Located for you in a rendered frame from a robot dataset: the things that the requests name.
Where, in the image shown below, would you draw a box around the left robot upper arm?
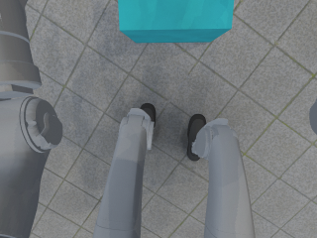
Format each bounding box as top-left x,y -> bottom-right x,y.
0,96 -> 63,238

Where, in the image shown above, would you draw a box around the carton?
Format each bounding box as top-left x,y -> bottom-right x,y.
118,0 -> 235,44

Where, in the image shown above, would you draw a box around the robot left forearm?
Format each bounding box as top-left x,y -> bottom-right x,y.
0,0 -> 42,101

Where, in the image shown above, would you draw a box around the left robot foot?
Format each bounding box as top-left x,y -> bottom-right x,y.
140,103 -> 157,127

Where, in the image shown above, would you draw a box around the robot left shin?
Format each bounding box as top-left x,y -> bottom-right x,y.
118,108 -> 151,134

